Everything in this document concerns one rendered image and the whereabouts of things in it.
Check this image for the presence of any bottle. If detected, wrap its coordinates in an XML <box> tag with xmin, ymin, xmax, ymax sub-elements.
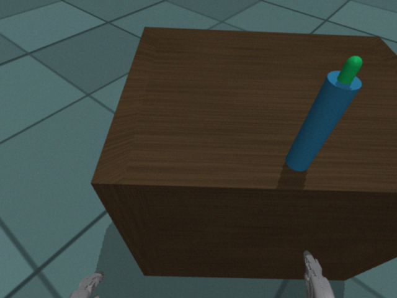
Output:
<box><xmin>285</xmin><ymin>56</ymin><xmax>362</xmax><ymax>171</ymax></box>

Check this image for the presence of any left robot hand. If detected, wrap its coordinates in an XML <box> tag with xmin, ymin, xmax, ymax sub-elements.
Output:
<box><xmin>69</xmin><ymin>271</ymin><xmax>104</xmax><ymax>298</ymax></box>

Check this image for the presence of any right robot hand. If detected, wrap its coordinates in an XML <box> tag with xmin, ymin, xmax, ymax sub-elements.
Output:
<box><xmin>303</xmin><ymin>250</ymin><xmax>335</xmax><ymax>298</ymax></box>

